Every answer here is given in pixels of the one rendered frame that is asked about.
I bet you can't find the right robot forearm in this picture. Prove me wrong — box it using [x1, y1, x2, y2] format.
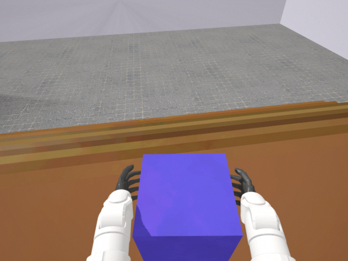
[240, 192, 296, 261]

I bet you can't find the robot left hand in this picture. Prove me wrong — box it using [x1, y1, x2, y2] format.
[115, 164, 141, 201]

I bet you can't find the robot right hand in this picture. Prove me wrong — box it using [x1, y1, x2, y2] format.
[230, 168, 256, 206]

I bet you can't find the left robot forearm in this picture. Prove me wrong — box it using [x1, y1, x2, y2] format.
[86, 189, 133, 261]

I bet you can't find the carton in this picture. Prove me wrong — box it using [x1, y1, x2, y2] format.
[132, 153, 243, 261]

